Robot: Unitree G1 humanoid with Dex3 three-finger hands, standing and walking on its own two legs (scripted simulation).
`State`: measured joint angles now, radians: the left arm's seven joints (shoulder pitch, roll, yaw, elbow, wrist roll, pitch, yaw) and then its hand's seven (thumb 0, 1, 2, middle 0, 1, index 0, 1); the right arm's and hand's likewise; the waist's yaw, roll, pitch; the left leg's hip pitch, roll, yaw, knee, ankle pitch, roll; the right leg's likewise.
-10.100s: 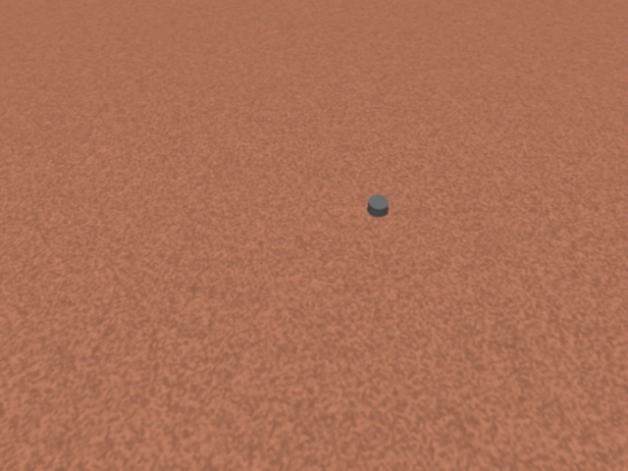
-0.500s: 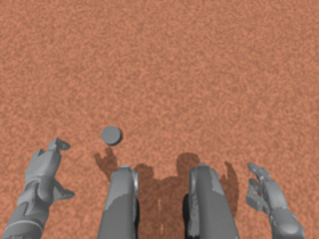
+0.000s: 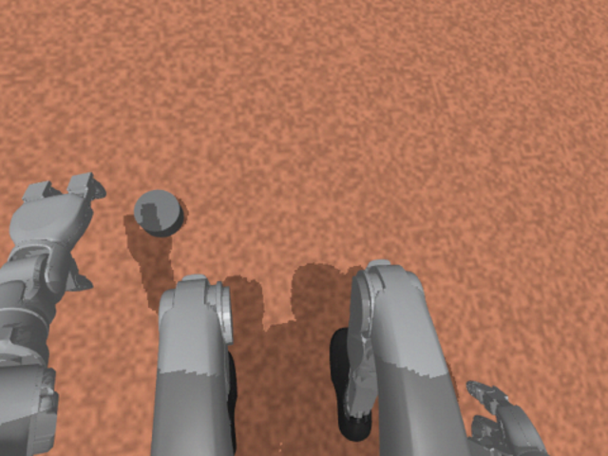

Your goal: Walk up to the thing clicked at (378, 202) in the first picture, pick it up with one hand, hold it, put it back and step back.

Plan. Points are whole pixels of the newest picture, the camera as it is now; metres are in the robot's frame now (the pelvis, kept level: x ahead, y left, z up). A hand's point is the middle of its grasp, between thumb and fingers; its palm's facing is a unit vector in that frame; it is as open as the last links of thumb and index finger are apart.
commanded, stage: rise first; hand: left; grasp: from above
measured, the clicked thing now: (159, 214) +0.49 +0.25 -0.36
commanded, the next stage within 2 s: approach in 1.20 s
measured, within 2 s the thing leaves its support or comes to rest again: neither
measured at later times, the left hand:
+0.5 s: hand (101, 229) +0.42 +0.30 -0.21, palm faces -0.46 -0.04 -0.89, open 14.2 cm
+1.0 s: hand (114, 226) +0.43 +0.29 -0.24, palm faces -0.47 -0.06 -0.88, open 14.1 cm
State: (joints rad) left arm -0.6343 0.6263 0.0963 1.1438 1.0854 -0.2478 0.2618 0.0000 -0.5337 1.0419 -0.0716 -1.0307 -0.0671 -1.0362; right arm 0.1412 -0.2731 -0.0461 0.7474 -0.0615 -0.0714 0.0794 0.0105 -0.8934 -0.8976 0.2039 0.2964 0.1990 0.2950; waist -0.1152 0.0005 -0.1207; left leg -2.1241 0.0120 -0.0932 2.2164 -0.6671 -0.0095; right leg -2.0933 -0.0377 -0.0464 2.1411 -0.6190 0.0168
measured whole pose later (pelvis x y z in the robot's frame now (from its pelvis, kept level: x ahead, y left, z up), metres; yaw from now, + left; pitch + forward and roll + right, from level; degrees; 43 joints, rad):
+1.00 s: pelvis +0.02 +0.00 -0.06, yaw -1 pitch +35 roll -6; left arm -0.83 0.68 0.14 1.42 1.29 -0.27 0.47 0.00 -0.53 1.01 -0.08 -1.01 -0.08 -1.01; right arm 0.12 -0.27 -0.01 0.78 -0.16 -0.07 0.15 0.00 -0.91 -0.90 0.20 0.30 0.20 0.29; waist -0.19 -0.02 -0.07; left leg -2.30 0.00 -0.11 2.42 -0.73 -0.01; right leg -2.27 -0.03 -0.05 2.33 -0.67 0.03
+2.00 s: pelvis +0.01 +0.00 -0.07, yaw -3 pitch +34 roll -7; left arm -0.94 0.72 0.14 1.54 1.18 -0.12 0.40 0.00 -0.52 0.98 -0.07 -1.07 -0.08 -1.05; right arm 0.17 -0.30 0.08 0.75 -0.16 -0.08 0.20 0.01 -0.91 -0.90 0.20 0.30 0.20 0.30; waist -0.27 0.02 0.01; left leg -2.32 0.01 -0.13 2.45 -0.72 -0.01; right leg -2.29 -0.01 -0.06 2.34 -0.64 0.03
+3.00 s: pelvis +0.02 +0.01 -0.09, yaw -8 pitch +29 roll -12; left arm -0.96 0.87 0.14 1.72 1.33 -0.31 0.63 0.00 -0.49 0.96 -0.07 -1.01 -0.08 -1.00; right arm 0.13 -0.32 0.20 0.76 -0.30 -0.20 0.29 0.00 -0.91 -0.90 0.20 0.30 0.20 0.30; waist -0.35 -0.09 0.10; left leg -2.34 0.01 -0.22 2.58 -0.77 -0.01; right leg -2.27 0.01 -0.13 2.40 -0.66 0.05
